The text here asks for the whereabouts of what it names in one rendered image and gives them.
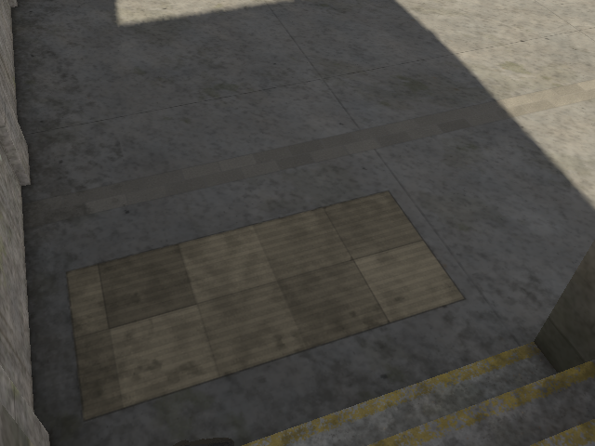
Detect stairs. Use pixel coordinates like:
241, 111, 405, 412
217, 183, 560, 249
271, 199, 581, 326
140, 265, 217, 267
242, 342, 595, 446

